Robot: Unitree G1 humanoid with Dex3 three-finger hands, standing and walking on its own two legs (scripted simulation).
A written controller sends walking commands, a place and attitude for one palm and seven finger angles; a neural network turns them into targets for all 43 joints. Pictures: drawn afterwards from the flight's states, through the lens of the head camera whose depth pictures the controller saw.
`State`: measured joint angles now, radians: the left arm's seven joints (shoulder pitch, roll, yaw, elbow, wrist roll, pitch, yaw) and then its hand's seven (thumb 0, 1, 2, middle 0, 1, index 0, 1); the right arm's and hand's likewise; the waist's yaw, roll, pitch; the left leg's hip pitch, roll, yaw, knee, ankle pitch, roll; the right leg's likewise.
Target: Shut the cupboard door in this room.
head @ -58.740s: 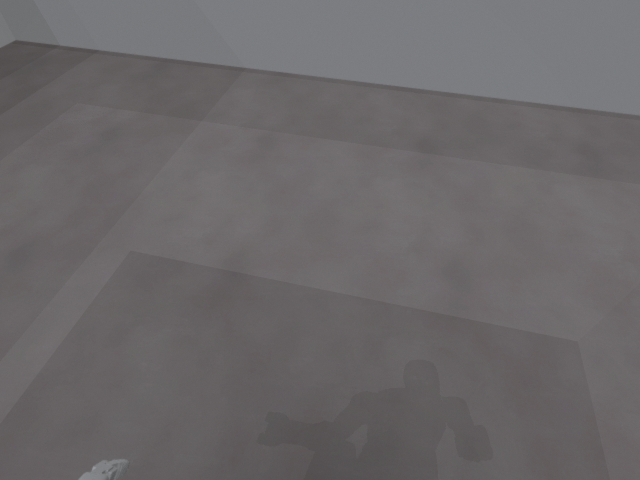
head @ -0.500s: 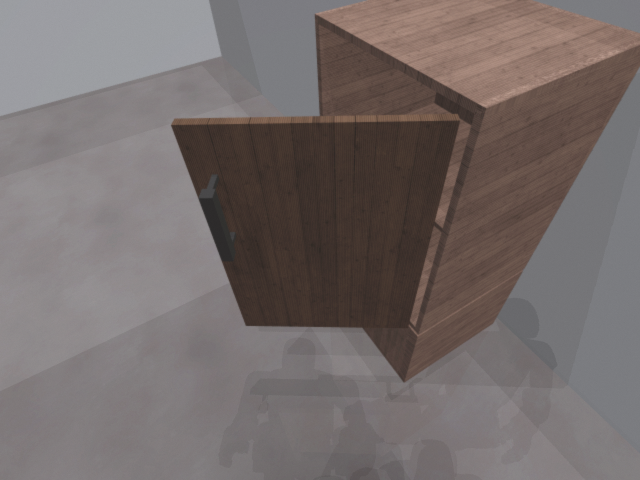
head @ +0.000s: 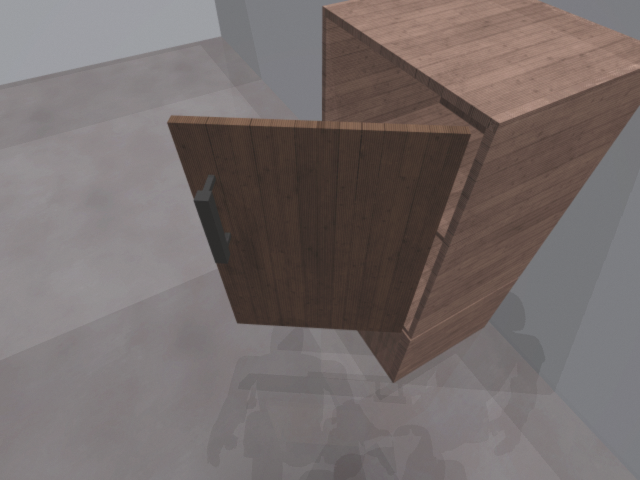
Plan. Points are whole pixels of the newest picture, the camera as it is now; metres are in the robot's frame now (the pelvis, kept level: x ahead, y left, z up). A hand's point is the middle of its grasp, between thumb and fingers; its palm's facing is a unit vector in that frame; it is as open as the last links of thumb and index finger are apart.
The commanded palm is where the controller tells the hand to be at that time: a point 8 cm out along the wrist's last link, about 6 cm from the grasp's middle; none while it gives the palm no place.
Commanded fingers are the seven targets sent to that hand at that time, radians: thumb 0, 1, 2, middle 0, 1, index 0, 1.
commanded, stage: look again from close up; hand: left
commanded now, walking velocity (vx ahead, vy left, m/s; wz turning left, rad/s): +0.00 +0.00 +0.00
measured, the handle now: (216, 220) +0.50 +0.21 +0.00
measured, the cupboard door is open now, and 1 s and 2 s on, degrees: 57 57 57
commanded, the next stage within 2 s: raise the hand and make a fist in 0.20 s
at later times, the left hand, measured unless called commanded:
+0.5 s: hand (170, 408) +0.20 +0.20 -0.02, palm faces +0.22 -0.97 -0.08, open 7.1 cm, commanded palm +0.11 +0.24 -0.06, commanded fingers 0.00 0.90 0.90 -0.38 -0.50 -0.38 -0.50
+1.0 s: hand (165, 452) +0.16 +0.20 -0.05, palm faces -0.04 -1.00 -0.02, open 4.8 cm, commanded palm +0.13 +0.25 -0.04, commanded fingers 0.00 0.90 0.90 -0.84 -1.00 -0.84 -1.00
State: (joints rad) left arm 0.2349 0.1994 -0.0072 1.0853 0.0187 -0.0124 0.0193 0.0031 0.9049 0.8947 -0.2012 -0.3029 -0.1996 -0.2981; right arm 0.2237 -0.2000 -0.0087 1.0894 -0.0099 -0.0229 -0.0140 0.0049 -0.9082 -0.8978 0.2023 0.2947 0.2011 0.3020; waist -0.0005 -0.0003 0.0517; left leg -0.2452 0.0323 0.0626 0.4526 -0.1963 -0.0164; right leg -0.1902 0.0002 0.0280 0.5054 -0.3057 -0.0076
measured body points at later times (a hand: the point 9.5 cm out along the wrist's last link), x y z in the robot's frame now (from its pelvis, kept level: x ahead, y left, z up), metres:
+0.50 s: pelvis +0.01 -0.01 -0.03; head +0.03 -0.02 +0.42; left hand +0.19 +0.25 -0.02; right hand +0.15 -0.26 -0.13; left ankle +0.03 +0.13 -0.74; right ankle -0.02 -0.11 -0.74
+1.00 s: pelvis -0.05 +0.01 -0.10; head +0.01 +0.02 +0.35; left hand +0.16 +0.25 -0.04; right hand +0.15 -0.19 -0.18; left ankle +0.03 +0.13 -0.74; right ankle -0.02 -0.11 -0.74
